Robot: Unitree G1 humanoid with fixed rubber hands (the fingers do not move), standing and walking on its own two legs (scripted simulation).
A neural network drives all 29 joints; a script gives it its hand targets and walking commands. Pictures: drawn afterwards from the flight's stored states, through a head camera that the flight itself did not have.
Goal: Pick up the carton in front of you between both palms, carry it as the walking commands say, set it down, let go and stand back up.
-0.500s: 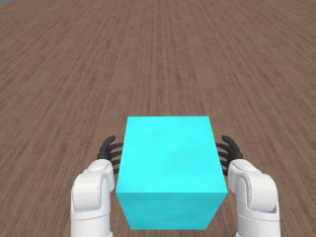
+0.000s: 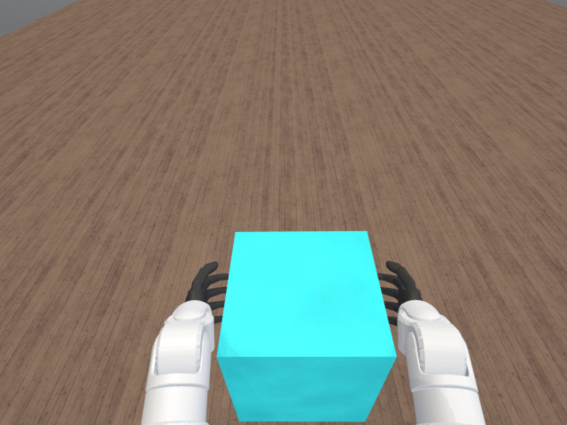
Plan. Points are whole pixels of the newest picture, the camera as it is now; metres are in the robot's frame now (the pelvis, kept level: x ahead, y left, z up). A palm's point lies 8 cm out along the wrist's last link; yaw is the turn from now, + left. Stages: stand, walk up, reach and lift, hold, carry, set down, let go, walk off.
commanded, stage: carry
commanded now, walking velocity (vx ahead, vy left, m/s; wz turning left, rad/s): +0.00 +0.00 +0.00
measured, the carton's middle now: (301, 328) +0.30 +0.00 -0.04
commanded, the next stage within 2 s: hold in 1.24 s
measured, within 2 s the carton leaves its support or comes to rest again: neither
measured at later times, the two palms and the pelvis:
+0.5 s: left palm (202, 322) +0.26 +0.14 +0.04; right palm (414, 322) +0.26 -0.15 +0.04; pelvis -0.03 -0.01 +0.00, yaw +0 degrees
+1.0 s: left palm (209, 325) +0.26 +0.13 +0.04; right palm (423, 326) +0.26 -0.17 +0.04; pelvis -0.03 -0.02 +0.00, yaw +0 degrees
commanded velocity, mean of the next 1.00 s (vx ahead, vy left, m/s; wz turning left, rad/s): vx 0.00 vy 0.00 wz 0.00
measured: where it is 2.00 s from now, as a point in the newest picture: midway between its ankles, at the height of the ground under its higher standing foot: outside the picture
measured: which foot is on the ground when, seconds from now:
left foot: down 0.00-1.00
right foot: down 0.00-1.00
